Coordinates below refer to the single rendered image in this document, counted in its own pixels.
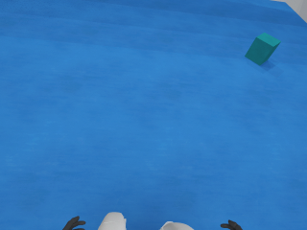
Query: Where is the robot left thigh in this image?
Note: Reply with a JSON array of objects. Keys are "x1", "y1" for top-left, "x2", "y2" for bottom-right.
[{"x1": 98, "y1": 212, "x2": 127, "y2": 230}]

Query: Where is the robot right hand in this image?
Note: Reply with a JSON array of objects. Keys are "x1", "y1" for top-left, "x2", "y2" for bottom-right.
[{"x1": 220, "y1": 219, "x2": 243, "y2": 230}]

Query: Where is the carton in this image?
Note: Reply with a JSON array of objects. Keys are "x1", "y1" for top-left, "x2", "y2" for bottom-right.
[{"x1": 245, "y1": 33, "x2": 281, "y2": 66}]

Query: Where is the robot left hand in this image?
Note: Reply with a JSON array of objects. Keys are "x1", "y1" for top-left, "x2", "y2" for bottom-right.
[{"x1": 62, "y1": 216, "x2": 86, "y2": 230}]

